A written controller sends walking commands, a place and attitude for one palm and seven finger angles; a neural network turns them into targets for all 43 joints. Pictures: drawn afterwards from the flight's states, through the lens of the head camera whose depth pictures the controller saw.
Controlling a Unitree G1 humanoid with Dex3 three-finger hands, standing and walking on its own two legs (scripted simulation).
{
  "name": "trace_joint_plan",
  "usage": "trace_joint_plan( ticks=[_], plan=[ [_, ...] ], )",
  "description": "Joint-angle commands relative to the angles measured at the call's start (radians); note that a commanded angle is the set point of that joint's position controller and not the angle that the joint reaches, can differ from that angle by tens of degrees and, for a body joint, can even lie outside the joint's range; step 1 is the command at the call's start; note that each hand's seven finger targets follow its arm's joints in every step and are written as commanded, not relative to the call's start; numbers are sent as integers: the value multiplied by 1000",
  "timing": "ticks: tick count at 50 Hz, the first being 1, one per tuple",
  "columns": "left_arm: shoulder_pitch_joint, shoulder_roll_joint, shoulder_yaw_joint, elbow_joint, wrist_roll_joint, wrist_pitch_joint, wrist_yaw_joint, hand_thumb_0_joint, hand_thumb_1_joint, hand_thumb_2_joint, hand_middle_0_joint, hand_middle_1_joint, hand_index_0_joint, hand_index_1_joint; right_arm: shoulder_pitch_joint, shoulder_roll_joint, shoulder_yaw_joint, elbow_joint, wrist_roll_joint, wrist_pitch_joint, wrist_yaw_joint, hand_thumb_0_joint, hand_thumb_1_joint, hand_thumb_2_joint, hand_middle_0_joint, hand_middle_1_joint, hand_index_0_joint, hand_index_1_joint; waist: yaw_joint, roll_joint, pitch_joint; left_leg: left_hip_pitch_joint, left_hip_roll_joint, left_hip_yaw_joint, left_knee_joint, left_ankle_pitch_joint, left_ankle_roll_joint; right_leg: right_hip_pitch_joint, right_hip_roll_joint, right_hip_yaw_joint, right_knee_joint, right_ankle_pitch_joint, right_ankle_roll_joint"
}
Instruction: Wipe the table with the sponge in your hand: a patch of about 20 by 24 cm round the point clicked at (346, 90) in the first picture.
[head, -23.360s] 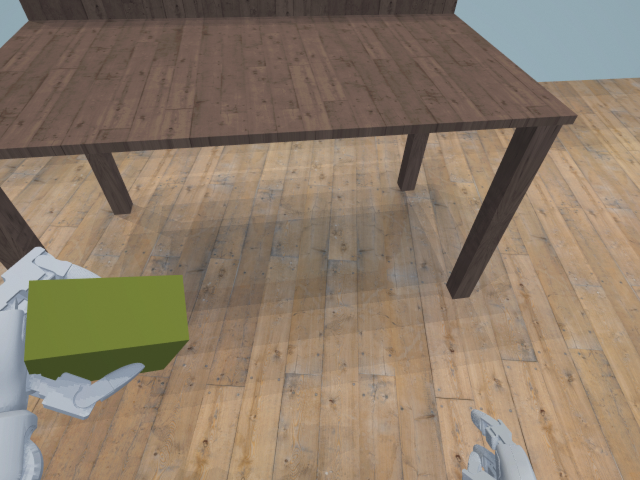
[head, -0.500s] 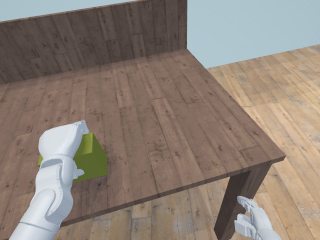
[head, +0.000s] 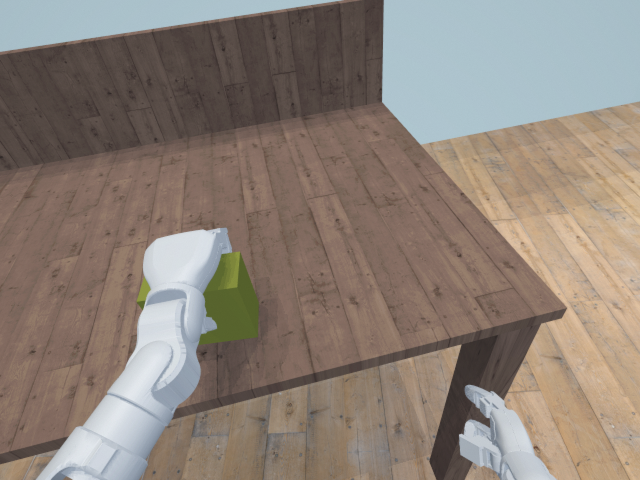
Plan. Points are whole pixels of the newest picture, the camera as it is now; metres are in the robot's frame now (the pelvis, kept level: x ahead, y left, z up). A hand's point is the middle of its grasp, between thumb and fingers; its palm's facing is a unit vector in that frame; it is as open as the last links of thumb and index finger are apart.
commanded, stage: slide across to the third lane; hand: left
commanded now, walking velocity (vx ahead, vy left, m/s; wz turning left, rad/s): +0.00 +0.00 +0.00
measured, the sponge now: (208, 310) +0.31 +0.21 +0.06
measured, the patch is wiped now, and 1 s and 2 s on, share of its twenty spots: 0.70 0.85 0.95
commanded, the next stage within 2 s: wipe forward along the third lane in 0.08 s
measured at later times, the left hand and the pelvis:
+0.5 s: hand (215, 266) +0.35 +0.20 +0.11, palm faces +0.00 -0.04 -1.00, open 10.3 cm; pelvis -0.01 -0.01 +0.00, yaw +0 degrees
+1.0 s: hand (223, 240) +0.40 +0.21 +0.11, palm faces -0.06 -0.03 -1.00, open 10.3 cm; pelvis -0.01 -0.01 +0.00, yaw +0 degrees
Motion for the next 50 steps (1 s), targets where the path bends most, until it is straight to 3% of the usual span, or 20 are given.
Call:
trace_joint_plan(
  ticks=[1, 2, 5, 7, 8, 11, 12, 14, 17, 20, 22, 23, 25, 27, 30, 35, 37, 41, 43, 50],
  plan=[
    [-347, 63, 57, -120, -22, 21, 35, 0, 100, 1300, -1200, -1600, -1200, -1600, -235, -103, -36, -169, 0, -44, -7, 0, -900, -900, 200, 300, 200, 300, -27, -138, -149, 119, -27, -2, -40, 127, 43, -33, 4, 52, -105, 219, -12],
    [-344, 93, 80, -127, -18, 26, 34, 0, 100, 1300, -1200, -1600, -1200, -1600, -241, -105, -36, -174, -1, -44, -9, 0, -900, -900, 200, 300, 200, 300, -22, -143, -152, 118, -28, -5, -43, 119, 44, -25, 5, 67, -110, 206, -15],
    [-378, 13, -1, -104, -20, 27, 16, 0, 100, 1300, -1200, -1600, -1200, -1600, -233, -100, -35, -174, 4, -43, -7, 0, -900, -900, 200, 300, 200, 300, -42, -143, -151, 118, -31, 0, -33, 119, 47, -39, -1, 55, -108, 220, -9],
    [-357, 56, 36, -112, -22, 21, 10, 0, 100, 1300, -1200, -1600, -1200, -1600, -232, -105, -37, -180, 2, -43, -7, 0, -900, -900, 200, 300, 200, 300, -32, -153, -168, 122, -30, -5, -32, 123, 49, -24, 1, 70, -105, 229, -13],
    [-363, 23, 11, -117, -30, 17, 8, 0, 100, 1300, -1200, -1600, -1200, -1600, -232, -101, -37, -185, 3, -45, -8, 0, -900, -900, 200, 300, 200, 300, -35, -159, -182, 121, -32, 2, -27, 125, 51, -16, -4, 61, -104, 233, -8],
    [-377, 38, 25, -55, -24, 14, 4, 0, 100, 1300, -1200, -1600, -1200, -1600, -217, -106, -37, -163, 3, -35, -11, 0, -900, -900, 200, 300, 200, 300, -44, -179, -145, 105, -30, 5, -29, 122, 48, -32, -5, 62, -105, 256, -5],
    [-372, 81, 68, -48, -27, 17, 6, 0, 100, 1300, -1200, -1600, -1200, -1600, -219, -111, -36, -168, 4, -33, -15, 0, -900, -900, 200, 300, 200, 300, -38, -179, -139, 101, -29, 3, -36, 109, 48, -30, -2, 76, -114, 238, -8],
    [-440, 52, 38, -1, -22, 16, 8, 0, 100, 1300, -1200, -1600, -1200, -1600, -208, -109, -33, -158, 7, -32, -23, 0, -900, -900, 200, 300, 200, 300, -53, -190, -116, 88, -31, 12, -35, 85, 48, -54, -6, 65, -119, 206, -2],
    [-444, 115, 96, 62, -12, 10, 10, 0, 100, 1300, -1200, -1600, -1200, -1600, -196, -119, -33, -152, 4, -27, -36, 0, -900, -900, 200, 300, 200, 300, -44, -180, -113, 76, -31, 5, -47, 67, 46, -55, -3, 81, -128, 179, -7],
    [-526, 91, 61, 169, 4, 5, 1, 0, 100, 1300, -1200, -1600, -1200, -1600, -165, -123, -34, -128, 8, -22, -47, 0, -900, -900, 200, 300, 200, 300, -71, -178, -84, 56, -31, 13, -41, 35, 45, -93, -8, 73, -136, 137, -1],
    [-541, 139, 102, 194, 17, -5, 1, 0, 100, 1300, -1200, -1600, -1200, -1600, -156, -128, -36, -130, 6, -21, -53, 0, -900, -900, 200, 300, 200, 300, -61, -160, -112, 55, -32, 6, -45, 32, 44, -86, -5, 86, -136, 122, -7],
    [-562, 90, 58, 204, 15, -12, 0, 0, 100, 1300, -1200, -1600, -1200, -1600, -146, -124, -37, -135, 7, -23, -53, 0, -900, -900, 200, 300, 200, 300, -68, -164, -132, 56, -36, 12, -33, 46, 47, -76, -9, 70, -124, 151, -5],
    [-543, 92, 69, 269, 11, -19, 0, 0, 100, 1300, -1200, -1600, -1200, -1600, -127, -129, -40, -128, 6, -18, -53, 0, -900, -900, 200, 300, 200, 300, -69, -183, -137, 37, -36, 13, -25, 49, 46, -75, -10, 72, -122, 167, -1],
    [-551, 146, 121, 296, 22, -33, 3, 0, 100, 1300, -1200, -1600, -1200, -1600, -112, -134, -44, -126, 3, -13, -54, 0, -900, -900, 200, 300, 200, 300, -61, -183, -166, 31, -34, 6, -25, 59, 45, -62, -7, 83, -118, 184, -5],
    [-555, 85, 75, 322, 22, -48, 8, 0, 100, 1300, -1200, -1600, -1200, -1600, -93, -134, -49, -130, 3, -8, -51, 0, -900, -900, 200, 300, 200, 300, -72, -180, -167, 23, -36, 15, -10, 70, 48, -74, -7, 70, -109, 215, -1],
    [-606, 105, 89, 420, 23, -68, 17, 0, 100, 1300, -1200, -1600, -1200, -1600, -56, -143, -55, -114, 4, -3, -52, 0, -900, -900, 200, 300, 200, 300, -84, -198, -119, -17, -34, 15, -9, 31, 50, -115, -6, 72, -117, 168, 4],
    [-602, 160, 139, 445, 26, -77, 19, 0, 100, 1300, -1200, -1600, -1200, -1600, -51, -148, -58, -113, 3, 1, -57, 0, -900, -900, 200, 300, 200, 300, -77, -215, -127, -30, -31, 9, -17, 28, 50, -110, -5, 82, -124, 157, 3],
    [-689, 163, 120, 525, 37, -97, 24, 0, 100, 1300, -1200, -1600, -1200, -1600, -19, -151, -61, -93, 4, 1, -63, 0, -900, -900, 200, 300, 200, 300, -96, -209, -115, -47, -31, 15, -6, 6, 51, -139, -9, 81, -121, 124, 9],
    [-743, 161, 107, 539, 40, -109, 28, 0, 100, 1300, -1200, -1600, -1200, -1600, -8, -149, -61, -95, 7, 0, -63, 0, -900, -900, 200, 300, 200, 300, -101, -175, -131, -43, -31, 10, -12, -5, 51, -150, -6, 73, -119, 84, 5],
    [-753, 227, 165, 651, 54, -143, 53, 0, 100, 1300, -1200, -1600, -1200, -1600, 44, -155, -70, -84, -3, 7, -60, 0, -900, -900, 200, 300, 200, 300, -101, -191, -196, -77, -31, 18, 10, 27, 52, -112, -10, 87, -107, 161, 10]
  ],
)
